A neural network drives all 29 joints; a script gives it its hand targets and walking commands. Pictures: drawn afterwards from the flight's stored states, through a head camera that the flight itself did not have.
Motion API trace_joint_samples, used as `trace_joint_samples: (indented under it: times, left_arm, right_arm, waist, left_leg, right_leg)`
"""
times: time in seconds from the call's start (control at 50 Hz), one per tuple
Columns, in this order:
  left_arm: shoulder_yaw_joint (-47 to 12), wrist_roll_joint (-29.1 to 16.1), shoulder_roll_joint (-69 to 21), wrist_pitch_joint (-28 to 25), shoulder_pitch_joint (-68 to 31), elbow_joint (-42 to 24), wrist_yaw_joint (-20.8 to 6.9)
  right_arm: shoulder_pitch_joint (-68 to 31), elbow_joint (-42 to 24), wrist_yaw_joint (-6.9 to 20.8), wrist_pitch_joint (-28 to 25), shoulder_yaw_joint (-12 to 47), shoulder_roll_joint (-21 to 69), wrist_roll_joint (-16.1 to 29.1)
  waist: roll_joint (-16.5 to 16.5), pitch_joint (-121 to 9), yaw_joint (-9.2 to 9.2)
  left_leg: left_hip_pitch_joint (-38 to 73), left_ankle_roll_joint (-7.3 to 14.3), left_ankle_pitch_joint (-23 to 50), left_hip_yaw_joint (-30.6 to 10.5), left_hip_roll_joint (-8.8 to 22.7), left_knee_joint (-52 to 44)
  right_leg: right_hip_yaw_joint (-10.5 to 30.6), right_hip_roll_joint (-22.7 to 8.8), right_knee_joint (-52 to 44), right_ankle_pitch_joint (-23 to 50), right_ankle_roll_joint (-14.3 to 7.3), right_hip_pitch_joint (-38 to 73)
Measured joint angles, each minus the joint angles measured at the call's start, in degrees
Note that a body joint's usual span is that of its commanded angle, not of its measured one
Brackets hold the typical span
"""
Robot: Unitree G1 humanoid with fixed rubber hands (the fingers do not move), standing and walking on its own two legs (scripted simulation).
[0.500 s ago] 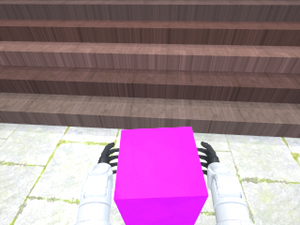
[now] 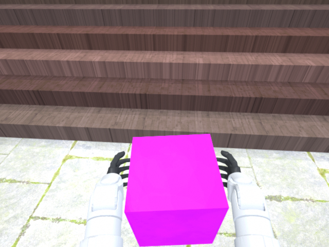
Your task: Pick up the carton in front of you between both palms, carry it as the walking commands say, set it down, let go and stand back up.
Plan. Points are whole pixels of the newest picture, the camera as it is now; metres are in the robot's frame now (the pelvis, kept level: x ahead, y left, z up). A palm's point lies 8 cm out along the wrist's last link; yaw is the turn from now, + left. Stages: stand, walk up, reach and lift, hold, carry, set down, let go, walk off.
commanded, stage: hold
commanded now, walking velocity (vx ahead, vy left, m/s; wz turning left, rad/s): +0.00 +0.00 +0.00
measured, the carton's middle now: (173, 191) +0.30 +0.00 -0.03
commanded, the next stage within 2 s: carry in 0.82 s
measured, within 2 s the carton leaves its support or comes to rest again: neither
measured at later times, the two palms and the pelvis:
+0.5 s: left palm (114, 178) +0.30 +0.15 +0.05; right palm (233, 177) +0.30 -0.15 +0.05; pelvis +0.01 +0.00 +0.00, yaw +0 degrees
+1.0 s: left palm (117, 170) +0.31 +0.14 +0.06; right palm (235, 171) +0.31 -0.15 +0.06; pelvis +0.02 +0.00 -0.01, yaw -2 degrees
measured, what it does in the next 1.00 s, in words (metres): stands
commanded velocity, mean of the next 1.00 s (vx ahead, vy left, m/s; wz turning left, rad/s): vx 0.11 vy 0.00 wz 0.00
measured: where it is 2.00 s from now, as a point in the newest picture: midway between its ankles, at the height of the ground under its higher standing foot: (177, 222)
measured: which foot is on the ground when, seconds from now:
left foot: down 0.00-1.00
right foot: down 0.00-1.00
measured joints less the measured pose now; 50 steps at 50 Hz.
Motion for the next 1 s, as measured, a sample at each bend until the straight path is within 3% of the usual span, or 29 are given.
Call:
trace_joint_samples:
  times: [0.84, 0.92, 1.0]
  left_arm:
    - [-1.8, -0.79, 0.47, 0.64, 1.82, -1.72, 0.35]
    - [-3.25, -2.45, 0.82, 1.52, 3.36, -4.51, 1.13]
    - [-4.68, -5.27, 1.47, 4.53, 4.77, -11.17, 1.99]
  right_arm:
    - [1.88, -1.89, -0.41, 0.77, 1.81, -0.48, 0.66]
    - [3.43, -4.74, -1.18, 1.68, 3.21, -0.81, 2.19]
    - [4.61, -11.1, -2.4, 4.65, 5.18, -1.04, 4.58]
  waist:
    - [0.08, -1.92, 0.26]
    - [-0.01, -5.64, 0.49]
    - [-0.05, -7.47, 0.54]
  left_leg:
    - [-1.68, -0.01, -0.95, 0.79, 0.28, 0.84]
    - [-7.18, 0.27, -8.56, 3.72, 1.55, 5.79]
    - [-10.24, 0.07, -5.66, 5.65, 2.53, 8.04]
  right_leg:
    - [-0.44, -0.03, 0.75, -0.77, -0.06, -1.72]
    - [-2.72, -1.16, 6.0, -8.56, -0.23, -7.54]
    - [-4.97, -2.4, 10.71, -9.66, -0.51, -11.88]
